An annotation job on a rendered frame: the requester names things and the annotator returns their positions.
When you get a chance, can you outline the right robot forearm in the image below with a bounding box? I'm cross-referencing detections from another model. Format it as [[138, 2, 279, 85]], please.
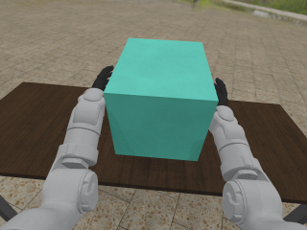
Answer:
[[209, 105, 283, 217]]

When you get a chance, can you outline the right robot hand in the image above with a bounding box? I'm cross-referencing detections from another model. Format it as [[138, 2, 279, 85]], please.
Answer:
[[214, 78, 228, 106]]

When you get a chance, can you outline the left robot upper arm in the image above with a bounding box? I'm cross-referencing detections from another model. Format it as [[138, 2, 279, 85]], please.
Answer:
[[0, 168, 99, 230]]

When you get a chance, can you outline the right robot upper arm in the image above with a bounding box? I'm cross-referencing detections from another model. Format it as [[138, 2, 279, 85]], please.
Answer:
[[222, 178, 307, 230]]

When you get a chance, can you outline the table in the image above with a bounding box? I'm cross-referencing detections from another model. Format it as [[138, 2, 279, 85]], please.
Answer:
[[0, 81, 307, 225]]

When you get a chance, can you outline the left robot forearm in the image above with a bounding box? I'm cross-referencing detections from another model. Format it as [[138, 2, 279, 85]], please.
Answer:
[[40, 87, 106, 204]]

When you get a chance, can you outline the carton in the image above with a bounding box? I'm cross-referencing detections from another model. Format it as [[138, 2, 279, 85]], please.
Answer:
[[104, 37, 219, 161]]

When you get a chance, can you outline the left robot hand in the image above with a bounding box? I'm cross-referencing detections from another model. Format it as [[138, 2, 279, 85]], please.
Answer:
[[91, 65, 114, 91]]

